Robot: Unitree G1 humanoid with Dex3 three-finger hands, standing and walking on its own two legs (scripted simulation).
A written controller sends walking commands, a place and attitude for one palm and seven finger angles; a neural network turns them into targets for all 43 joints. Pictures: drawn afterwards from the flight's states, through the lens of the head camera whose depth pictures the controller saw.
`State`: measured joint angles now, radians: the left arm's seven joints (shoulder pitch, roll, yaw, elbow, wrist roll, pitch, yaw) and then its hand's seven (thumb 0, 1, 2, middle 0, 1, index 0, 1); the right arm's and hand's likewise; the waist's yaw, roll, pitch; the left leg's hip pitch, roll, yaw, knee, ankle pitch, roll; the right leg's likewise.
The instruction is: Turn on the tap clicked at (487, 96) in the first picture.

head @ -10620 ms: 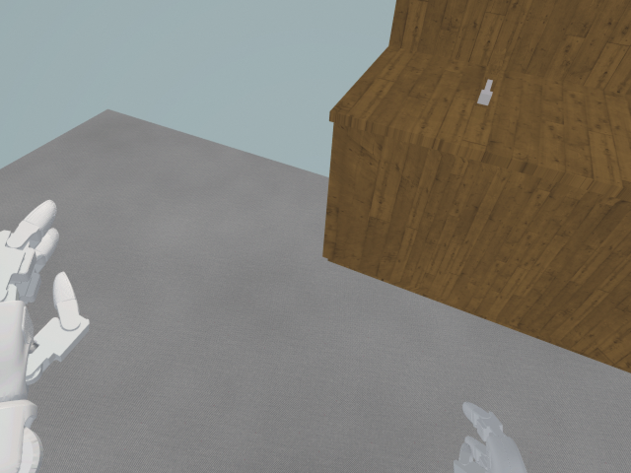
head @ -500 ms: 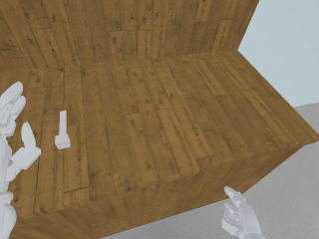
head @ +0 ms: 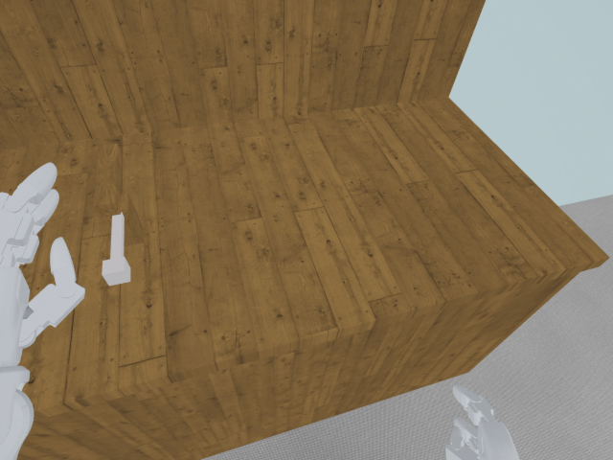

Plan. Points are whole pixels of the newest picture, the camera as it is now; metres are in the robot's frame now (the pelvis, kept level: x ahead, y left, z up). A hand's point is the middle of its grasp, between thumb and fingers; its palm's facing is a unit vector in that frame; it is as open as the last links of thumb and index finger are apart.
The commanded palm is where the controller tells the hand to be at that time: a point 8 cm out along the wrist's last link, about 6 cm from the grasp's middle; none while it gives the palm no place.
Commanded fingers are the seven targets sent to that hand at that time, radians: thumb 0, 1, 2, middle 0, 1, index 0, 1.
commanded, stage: turn the palm inward beside the body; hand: left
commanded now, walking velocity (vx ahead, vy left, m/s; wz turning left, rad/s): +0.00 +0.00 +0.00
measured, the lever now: (116, 271) +0.33 +0.30 +0.03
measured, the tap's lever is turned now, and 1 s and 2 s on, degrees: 0 0 0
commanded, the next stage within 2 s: none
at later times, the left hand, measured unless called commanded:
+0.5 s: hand (79, 329) +0.19 +0.23 +0.15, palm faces +0.54 -0.79 -0.29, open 7.4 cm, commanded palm +0.15 +0.26 +0.16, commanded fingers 0.00 0.90 0.90 -0.20 -0.30 -0.20 -0.30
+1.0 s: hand (130, 344) +0.19 +0.19 +0.13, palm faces +0.48 -0.84 -0.24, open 7.4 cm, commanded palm +0.14 +0.23 +0.14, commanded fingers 0.00 0.90 0.90 -0.20 -0.30 -0.20 -0.30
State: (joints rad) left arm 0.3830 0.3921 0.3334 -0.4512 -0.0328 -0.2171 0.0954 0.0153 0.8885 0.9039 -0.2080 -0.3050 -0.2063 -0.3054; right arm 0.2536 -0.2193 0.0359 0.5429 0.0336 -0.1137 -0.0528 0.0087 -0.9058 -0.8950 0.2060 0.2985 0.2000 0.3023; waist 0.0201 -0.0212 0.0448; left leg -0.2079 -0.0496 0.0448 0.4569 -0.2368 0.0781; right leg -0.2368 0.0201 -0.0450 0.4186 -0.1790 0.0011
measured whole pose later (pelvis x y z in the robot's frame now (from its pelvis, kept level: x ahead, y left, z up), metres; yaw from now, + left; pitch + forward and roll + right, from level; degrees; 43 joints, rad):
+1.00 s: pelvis +0.01 -0.07 -0.03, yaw +4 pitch +3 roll +1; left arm 0.47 0.31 0.32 -0.43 -0.22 -0.03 0.10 0.02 0.89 0.90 -0.20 -0.30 -0.20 -0.30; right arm 0.21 -0.27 0.00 0.65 0.04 -0.20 -0.07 0.01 -0.91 -0.90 0.20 0.30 0.20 0.30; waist 0.06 0.03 -0.08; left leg -0.39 -0.02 -0.05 0.72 -0.37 -0.01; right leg -0.42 0.06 -0.12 0.71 -0.35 -0.11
